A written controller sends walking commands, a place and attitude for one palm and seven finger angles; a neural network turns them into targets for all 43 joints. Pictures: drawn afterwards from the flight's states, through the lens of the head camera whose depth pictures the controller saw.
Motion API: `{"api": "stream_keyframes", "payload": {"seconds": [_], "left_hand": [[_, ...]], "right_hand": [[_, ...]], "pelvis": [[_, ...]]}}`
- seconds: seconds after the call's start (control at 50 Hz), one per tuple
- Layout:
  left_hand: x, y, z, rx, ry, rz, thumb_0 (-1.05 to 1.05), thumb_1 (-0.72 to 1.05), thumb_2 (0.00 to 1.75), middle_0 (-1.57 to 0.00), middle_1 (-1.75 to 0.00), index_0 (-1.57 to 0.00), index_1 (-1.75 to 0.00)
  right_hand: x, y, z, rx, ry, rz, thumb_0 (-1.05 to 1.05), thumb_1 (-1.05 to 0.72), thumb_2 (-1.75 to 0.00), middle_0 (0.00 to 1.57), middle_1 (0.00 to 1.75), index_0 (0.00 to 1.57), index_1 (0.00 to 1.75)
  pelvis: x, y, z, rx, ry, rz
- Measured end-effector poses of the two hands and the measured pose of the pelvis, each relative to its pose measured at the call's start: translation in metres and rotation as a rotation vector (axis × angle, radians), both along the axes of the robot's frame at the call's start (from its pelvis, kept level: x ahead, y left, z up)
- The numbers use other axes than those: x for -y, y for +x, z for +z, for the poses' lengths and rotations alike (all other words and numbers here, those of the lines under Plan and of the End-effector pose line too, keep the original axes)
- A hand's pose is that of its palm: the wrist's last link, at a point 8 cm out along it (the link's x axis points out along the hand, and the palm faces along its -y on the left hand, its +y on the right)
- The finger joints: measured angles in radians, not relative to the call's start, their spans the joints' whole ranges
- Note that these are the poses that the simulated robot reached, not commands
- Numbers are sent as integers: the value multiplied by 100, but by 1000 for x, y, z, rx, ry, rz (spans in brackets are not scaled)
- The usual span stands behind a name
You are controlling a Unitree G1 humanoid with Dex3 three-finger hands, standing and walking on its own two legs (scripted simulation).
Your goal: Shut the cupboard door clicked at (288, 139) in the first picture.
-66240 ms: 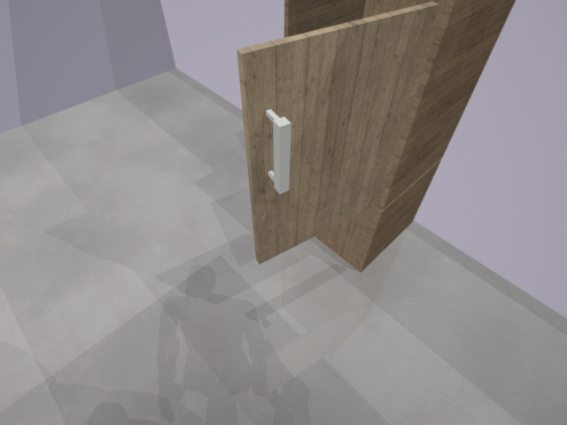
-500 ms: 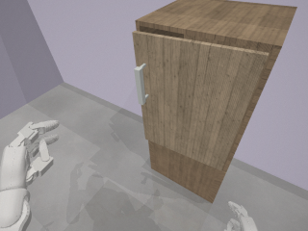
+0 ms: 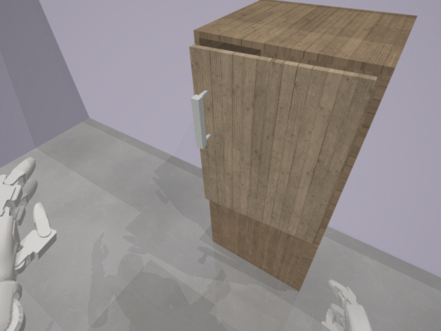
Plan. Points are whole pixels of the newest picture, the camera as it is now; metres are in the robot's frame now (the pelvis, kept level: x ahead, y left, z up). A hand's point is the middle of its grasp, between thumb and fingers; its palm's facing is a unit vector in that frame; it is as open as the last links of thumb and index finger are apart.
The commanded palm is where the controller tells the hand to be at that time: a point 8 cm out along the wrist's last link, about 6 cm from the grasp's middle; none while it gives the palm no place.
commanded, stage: step back with the hand held close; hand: left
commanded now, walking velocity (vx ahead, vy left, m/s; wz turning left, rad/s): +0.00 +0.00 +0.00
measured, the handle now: (203, 119) +0.65 +0.14 +0.05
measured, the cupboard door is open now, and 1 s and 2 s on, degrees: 4 4 4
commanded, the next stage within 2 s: stop stepping back and stand still in 1.24 s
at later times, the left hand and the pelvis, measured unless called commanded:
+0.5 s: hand (26, 249) +0.16 +0.29 +0.15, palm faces +0.42 -0.76 -0.50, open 7.4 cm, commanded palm +0.10 +0.32 +0.17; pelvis -0.04 +0.02 -0.01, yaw -1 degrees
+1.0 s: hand out of the picture +0.07 +0.29 +0.16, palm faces +0.52 -0.70 -0.49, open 7.4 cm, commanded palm +0.00 +0.32 +0.17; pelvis -0.12 +0.01 -0.04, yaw +5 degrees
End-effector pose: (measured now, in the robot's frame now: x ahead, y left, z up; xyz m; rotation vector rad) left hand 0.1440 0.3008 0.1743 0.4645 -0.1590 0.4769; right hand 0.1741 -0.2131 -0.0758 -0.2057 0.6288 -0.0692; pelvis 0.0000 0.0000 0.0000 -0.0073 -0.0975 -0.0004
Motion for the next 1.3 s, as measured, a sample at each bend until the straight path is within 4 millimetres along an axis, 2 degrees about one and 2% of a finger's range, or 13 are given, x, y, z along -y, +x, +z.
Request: {"api": "stream_keyframes", "payload": {"seconds": [0.16,0.3,0.46,0.66,0.8,0.94,1.04,1.12,1.22,1.3], "left_hand": [[-4,-1,1,-5,25,5,1,89,90,-21,-30,-21,-30],[-10,0,-3,-35,69,-42,1,89,90,-21,-30,-21,-30],[-24,-15,0,-25,125,-67,1,89,90,-21,-30,-21,-30],[-23,-55,-6,67,139,-43,1,89,90,-21,-30,-21,-30],[-18,-78,-9,123,125,-39,1,89,90,-21,-30,-21,-30],[-18,-99,-1,158,183,-52,1,89,90,-21,-30,-21,-30],[-21,-128,2,169,262,-11,1,89,90,-21,-30,-21,-30],[-20,-155,-2,173,243,39,1,89,90,-21,-30,-21,-30],[-13,-178,-5,206,171,39,1,89,90,-21,-30,-21,-30],[-7,-197,5,236,203,-10,1,89,90,-21,-30,-21,-30]], "right_hand": [[5,-10,-5,-36,3,-13,1,-90,-90,20,30,20,30],[19,-26,-8,-88,-41,-91,1,-90,-90,20,30,20,30],[16,-52,-5,-91,-63,-144,1,-90,-90,20,30,20,30],[6,-87,-12,-66,-53,-104,1,-90,-90,20,30,20,30],[11,-116,-18,-89,-76,-87,1,-90,-90,21,30,20,30],[17,-142,-19,-97,-94,-88,1,-90,-90,21,30,20,30],[21,-150,-29,-84,-87,-61,1,-90,-90,21,30,20,30],[21,-151,-36,-77,-82,-25,1,-90,-90,20,30,20,30],[14,-162,-36,-82,-78,12,1,-90,-90,20,30,20,30],[8,-180,-35,-52,-59,5,1,-90,-90,20,30,20,30]], "pelvis": [[0,-3,-1,-34,-9,2],[-12,-12,-5,-87,-7,0],[-23,-33,-10,-90,8,-12],[-19,-66,-22,-72,3,-5],[-15,-88,-27,-71,-4,7],[-12,-109,-30,-69,-5,48],[-6,-122,-39,-51,3,95],[-4,-137,-44,-45,21,95],[-3,-165,-43,-56,28,101],[1,-190,-46,-50,-7,127]]}}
